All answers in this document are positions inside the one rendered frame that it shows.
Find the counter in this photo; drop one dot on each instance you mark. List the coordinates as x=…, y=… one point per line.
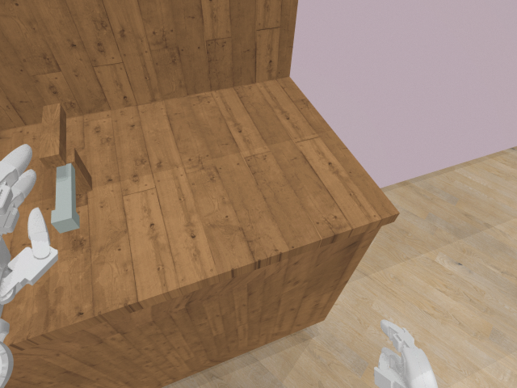
x=218, y=210

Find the left robot hand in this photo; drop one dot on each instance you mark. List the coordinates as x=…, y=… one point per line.
x=31, y=263

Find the right robot hand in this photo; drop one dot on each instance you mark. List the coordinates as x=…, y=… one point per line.
x=410, y=370

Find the tap lever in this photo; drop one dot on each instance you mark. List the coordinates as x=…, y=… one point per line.
x=65, y=218

